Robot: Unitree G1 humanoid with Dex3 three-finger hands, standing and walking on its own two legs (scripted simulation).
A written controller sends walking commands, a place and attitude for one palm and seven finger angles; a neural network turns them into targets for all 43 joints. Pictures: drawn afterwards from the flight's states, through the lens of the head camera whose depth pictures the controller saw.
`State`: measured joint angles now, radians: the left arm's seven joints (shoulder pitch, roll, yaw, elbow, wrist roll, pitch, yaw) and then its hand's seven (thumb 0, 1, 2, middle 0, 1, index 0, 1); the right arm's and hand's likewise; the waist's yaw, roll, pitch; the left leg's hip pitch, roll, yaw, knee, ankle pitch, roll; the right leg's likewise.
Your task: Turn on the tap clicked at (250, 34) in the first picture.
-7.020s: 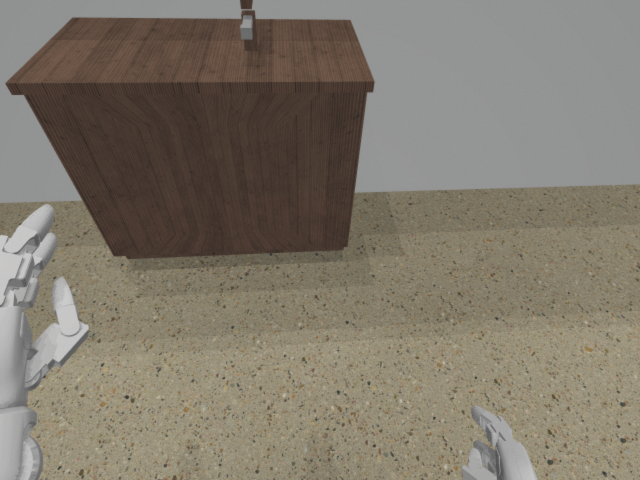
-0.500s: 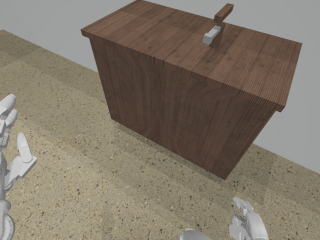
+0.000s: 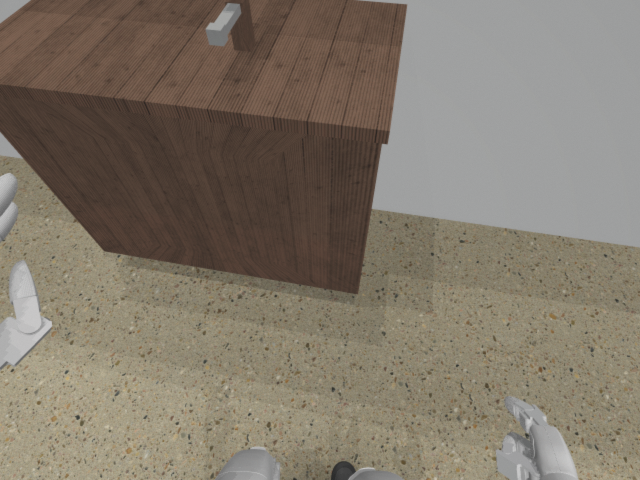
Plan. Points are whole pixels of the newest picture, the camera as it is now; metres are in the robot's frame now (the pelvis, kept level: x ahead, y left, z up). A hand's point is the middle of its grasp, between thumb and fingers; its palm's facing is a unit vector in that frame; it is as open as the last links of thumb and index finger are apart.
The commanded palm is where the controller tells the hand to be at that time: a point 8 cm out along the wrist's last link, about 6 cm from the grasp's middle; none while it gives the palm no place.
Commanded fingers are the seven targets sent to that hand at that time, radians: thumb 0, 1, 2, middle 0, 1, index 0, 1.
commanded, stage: turn to face it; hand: left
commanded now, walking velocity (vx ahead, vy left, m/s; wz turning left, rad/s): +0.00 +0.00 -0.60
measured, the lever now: (217, 34) +0.79 +0.23 +0.11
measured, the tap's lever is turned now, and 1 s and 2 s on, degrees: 0 0 0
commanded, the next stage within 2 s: take the last steps up to it in 0.66 s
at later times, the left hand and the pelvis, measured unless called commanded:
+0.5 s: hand (169, 341) +0.21 +0.13 +0.17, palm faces +0.16 -0.88 -0.45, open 7.4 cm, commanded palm +0.15 +0.19 +0.18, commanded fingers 0.00 0.90 0.90 -0.20 -0.30 -0.20 -0.30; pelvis -0.08 -0.03 -0.02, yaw -17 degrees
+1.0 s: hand (194, 397) +0.17 +0.11 +0.16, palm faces +0.07 -0.91 -0.41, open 7.4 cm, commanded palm +0.15 +0.15 +0.18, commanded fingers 0.00 0.90 0.90 -0.20 -0.30 -0.20 -0.30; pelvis -0.12 -0.04 +0.00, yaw -25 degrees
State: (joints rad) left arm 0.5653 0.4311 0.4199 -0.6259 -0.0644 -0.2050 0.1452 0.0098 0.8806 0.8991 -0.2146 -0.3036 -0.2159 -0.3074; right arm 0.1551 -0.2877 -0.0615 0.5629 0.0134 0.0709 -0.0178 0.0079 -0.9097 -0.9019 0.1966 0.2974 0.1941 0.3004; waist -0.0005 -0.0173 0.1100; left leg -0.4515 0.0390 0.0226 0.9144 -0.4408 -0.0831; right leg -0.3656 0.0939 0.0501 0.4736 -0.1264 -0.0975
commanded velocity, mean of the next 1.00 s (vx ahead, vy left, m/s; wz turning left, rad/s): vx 0.08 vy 0.04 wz -0.30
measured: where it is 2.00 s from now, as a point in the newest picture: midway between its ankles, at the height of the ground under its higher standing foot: outside the picture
